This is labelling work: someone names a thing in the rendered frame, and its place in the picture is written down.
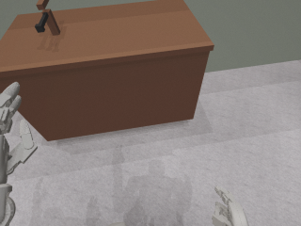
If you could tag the robot right hand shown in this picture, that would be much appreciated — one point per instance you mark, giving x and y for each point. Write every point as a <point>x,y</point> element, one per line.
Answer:
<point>234,215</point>

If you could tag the robot left hand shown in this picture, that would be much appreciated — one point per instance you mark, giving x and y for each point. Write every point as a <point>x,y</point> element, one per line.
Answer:
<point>10,101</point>

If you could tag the tap lever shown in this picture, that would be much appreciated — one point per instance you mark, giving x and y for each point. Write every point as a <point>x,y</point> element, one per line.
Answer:
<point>40,26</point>

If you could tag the counter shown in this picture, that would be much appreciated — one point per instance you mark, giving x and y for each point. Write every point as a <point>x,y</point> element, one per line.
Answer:
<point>106,68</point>

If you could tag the robot left forearm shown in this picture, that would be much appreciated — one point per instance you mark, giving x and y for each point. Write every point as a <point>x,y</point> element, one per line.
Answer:
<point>7,205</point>

